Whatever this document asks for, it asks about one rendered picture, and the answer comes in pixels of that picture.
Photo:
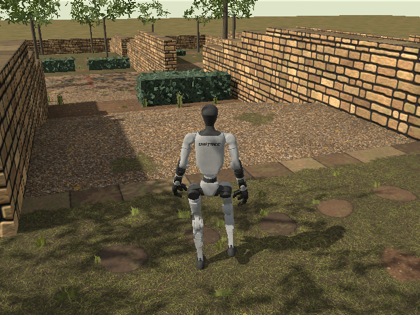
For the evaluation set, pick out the robot right upper arm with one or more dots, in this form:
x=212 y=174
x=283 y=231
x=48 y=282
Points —
x=233 y=150

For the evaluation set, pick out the robot right hand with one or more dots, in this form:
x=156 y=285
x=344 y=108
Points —
x=244 y=196

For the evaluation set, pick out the robot left upper arm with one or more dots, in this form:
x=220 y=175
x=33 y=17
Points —
x=185 y=151

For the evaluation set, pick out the robot left hand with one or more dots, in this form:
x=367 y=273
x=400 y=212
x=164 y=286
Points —
x=179 y=187

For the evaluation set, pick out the robot torso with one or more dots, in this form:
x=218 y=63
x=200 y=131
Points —
x=209 y=159

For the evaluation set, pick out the robot right forearm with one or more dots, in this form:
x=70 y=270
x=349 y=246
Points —
x=240 y=178

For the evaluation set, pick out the robot left forearm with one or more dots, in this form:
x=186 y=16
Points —
x=178 y=175

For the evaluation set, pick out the right robot thigh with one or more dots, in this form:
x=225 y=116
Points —
x=225 y=191

